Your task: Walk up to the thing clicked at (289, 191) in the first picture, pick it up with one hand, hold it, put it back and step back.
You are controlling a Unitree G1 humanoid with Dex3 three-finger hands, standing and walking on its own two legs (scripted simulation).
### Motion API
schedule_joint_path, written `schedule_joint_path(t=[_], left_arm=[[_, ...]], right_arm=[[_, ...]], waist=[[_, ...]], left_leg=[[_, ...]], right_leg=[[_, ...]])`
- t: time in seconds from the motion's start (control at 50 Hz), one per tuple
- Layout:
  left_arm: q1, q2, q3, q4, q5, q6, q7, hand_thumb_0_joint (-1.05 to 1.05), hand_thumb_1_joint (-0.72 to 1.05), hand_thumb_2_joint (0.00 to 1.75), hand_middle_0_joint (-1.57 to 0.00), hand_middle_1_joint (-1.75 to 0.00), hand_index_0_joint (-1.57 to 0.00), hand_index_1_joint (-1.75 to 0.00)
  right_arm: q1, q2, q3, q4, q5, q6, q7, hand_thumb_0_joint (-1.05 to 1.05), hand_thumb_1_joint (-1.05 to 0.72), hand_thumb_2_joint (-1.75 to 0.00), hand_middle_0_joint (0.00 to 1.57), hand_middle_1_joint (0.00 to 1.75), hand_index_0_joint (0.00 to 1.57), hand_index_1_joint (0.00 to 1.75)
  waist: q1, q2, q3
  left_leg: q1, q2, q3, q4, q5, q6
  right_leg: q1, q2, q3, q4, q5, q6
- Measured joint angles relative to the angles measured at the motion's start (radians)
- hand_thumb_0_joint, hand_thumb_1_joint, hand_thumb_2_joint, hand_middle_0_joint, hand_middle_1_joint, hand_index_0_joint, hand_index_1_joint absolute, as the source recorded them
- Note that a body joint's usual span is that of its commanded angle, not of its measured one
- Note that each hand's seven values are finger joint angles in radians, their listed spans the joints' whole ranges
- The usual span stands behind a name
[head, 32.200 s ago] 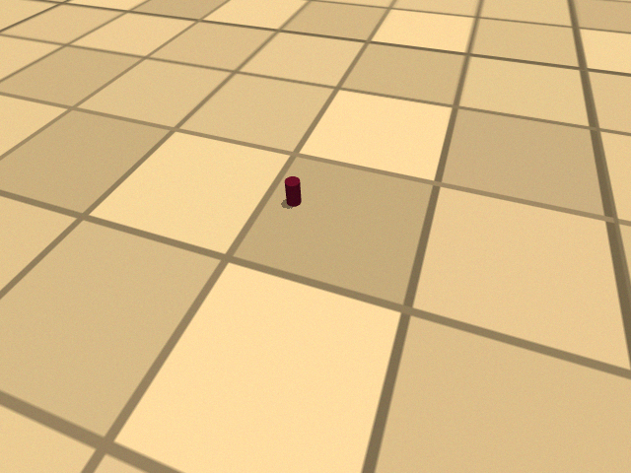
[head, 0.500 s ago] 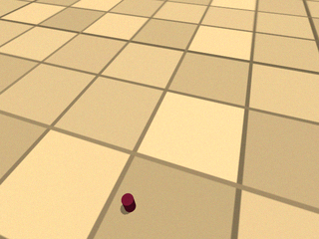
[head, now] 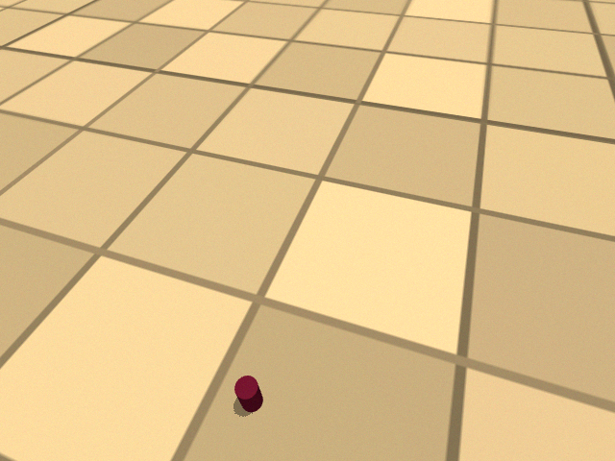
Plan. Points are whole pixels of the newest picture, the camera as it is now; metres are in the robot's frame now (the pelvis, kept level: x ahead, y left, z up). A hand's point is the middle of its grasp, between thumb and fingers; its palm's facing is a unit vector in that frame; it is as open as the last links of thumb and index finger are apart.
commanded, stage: stand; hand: left
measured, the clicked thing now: (249, 394) +0.44 +0.22 -0.72
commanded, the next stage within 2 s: step back in 1.04 s
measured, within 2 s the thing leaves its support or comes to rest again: neither
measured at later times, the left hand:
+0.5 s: hand out of the picture +0.08 +0.24 -0.15, palm faces +0.00 -0.94 -0.34, open 7.4 cm
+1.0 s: hand out of the picture +0.09 +0.24 -0.15, palm faces -0.02 -0.94 -0.34, open 7.4 cm
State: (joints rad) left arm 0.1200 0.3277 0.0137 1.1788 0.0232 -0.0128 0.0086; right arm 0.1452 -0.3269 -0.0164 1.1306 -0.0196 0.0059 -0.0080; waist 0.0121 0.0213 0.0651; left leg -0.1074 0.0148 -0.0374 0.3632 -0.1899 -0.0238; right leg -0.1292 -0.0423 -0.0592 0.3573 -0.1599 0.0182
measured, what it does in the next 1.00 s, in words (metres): stands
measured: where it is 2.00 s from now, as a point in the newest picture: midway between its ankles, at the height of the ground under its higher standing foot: outside the picture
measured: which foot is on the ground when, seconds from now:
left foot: down 0.00-1.00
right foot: down 0.00-1.00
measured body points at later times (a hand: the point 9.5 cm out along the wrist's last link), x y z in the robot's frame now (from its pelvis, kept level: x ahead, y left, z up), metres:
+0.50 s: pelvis +0.01 -0.01 +0.00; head +0.01 -0.01 +0.45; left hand +0.08 +0.29 -0.13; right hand +0.07 -0.30 -0.14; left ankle +0.01 +0.14 -0.75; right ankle +0.03 -0.13 -0.75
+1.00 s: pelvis +0.02 -0.01 +0.00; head +0.03 -0.02 +0.45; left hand +0.09 +0.29 -0.13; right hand +0.08 -0.31 -0.14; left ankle +0.01 +0.14 -0.75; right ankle +0.03 -0.13 -0.75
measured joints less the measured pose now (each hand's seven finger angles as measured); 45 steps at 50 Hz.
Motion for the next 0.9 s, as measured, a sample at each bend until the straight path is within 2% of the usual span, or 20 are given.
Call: schedule_joint_path(t=[0.9], left_arm=[[-0.019,0.003,0.004,-0.017,-0.01,-0.001,-0.012,0.0,0.9,0.9,-0.21,-0.3,-0.21,-0.3]], right_arm=[[-0.021,-0.014,0.013,0.007,0.004,-0.009,0.003,0.01,-0.9,-0.9,0.2,0.3,0.2,0.3]], waist=[[-0.008,-0.002,-0.007]], left_leg=[[0.024,0.019,0.014,-0.043,-0.004,-0.013]], right_leg=[[0.008,0.019,0.012,-0.025,-0.007,-0.012]])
